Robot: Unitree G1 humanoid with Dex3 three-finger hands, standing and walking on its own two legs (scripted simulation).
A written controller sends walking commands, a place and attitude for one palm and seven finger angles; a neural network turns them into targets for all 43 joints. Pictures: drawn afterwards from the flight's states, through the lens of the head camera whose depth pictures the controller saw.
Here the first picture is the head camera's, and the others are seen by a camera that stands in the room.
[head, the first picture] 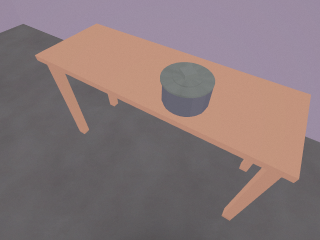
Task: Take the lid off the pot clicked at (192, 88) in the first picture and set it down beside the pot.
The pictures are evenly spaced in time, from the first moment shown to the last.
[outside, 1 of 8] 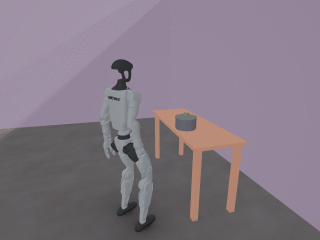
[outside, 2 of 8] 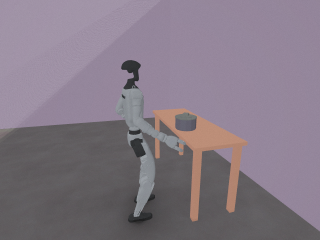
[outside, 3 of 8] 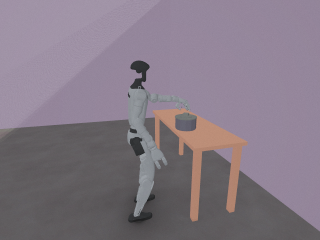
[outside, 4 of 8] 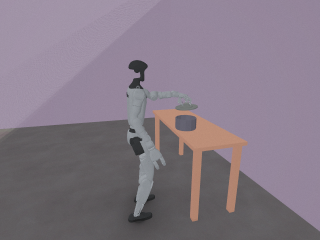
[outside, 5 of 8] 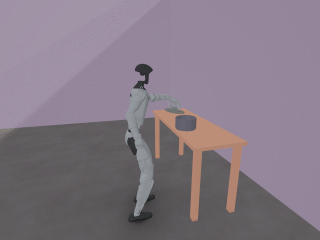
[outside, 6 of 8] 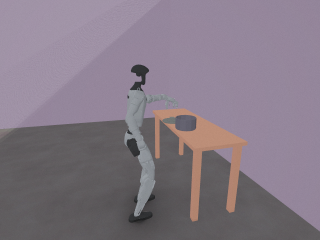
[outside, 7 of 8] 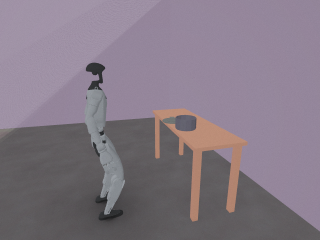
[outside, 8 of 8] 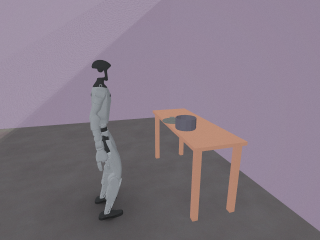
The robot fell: no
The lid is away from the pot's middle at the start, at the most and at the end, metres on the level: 0.00 0.26 0.24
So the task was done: yes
